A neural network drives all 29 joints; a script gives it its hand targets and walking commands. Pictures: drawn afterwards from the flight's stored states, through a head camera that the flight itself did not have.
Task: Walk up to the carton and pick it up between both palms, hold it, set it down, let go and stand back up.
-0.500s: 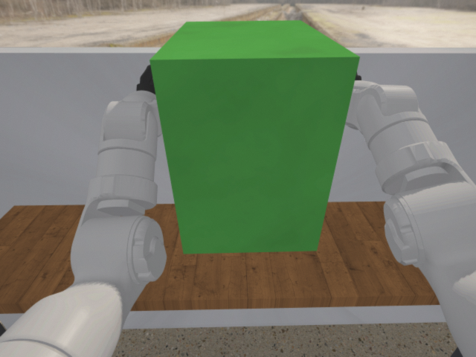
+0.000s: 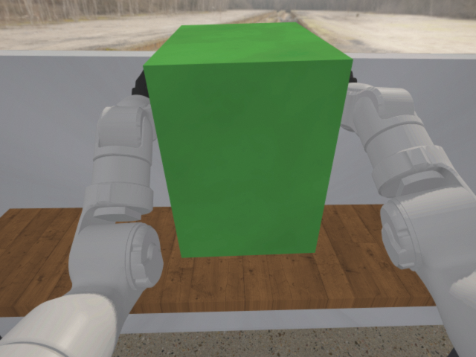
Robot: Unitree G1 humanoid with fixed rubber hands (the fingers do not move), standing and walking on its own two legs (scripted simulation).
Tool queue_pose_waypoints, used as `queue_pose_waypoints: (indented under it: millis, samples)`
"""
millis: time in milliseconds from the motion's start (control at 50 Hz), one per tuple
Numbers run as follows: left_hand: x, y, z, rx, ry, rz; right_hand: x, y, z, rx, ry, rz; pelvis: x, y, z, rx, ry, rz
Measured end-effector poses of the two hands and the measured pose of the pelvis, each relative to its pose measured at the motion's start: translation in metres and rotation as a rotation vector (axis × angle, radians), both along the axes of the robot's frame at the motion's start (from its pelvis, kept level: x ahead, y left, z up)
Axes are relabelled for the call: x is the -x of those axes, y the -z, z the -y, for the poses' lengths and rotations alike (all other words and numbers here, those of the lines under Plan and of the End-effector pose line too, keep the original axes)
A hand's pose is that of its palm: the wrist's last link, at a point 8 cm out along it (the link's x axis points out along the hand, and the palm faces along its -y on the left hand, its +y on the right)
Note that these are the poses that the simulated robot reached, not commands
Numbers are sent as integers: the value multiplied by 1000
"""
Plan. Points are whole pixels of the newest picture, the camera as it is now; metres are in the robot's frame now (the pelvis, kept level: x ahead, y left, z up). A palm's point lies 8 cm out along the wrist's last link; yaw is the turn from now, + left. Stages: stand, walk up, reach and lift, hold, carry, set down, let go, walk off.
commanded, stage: hold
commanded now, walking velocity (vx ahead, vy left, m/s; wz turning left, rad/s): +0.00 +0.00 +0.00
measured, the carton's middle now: (243, 130) +0.39 +0.00 +0.29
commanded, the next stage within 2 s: none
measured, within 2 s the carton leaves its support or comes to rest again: neither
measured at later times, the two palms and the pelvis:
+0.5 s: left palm (143, 111) +0.37 +0.16 +0.33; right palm (338, 104) +0.36 -0.15 +0.34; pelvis +0.00 +0.00 +0.00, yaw +0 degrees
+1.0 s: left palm (141, 110) +0.36 +0.16 +0.33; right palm (337, 104) +0.36 -0.14 +0.34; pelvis +0.00 +0.00 +0.00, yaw +0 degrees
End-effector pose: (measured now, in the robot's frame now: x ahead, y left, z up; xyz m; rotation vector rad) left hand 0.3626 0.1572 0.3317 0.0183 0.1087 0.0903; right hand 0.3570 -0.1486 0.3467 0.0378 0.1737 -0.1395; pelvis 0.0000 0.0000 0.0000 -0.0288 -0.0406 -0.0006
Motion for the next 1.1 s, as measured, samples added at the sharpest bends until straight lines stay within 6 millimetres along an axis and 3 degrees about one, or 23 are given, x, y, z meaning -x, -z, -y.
queue_pose_waypoints:
  millis: [280, 640, 820, 1100]
  samples:
    - [-5, 5, 0, 7, -6, -37, -5, 11, 0, 5, -4, -36, 4, 0, -1, -2, 12, -18]
    - [-7, 2, 2, -15, -6, 14, -7, 2, 2, 16, -5, 11, -4, 0, 0, 2, 3, -16]
    - [-6, 11, 4, 5, -3, -36, -6, 17, 5, 22, -5, -39, -4, 0, 1, -1, 12, 4]
    - [-5, 1, -5, 18, -10, -9, -7, 5, -5, 23, -14, -13, -2, 0, 2, -2, -6, -9]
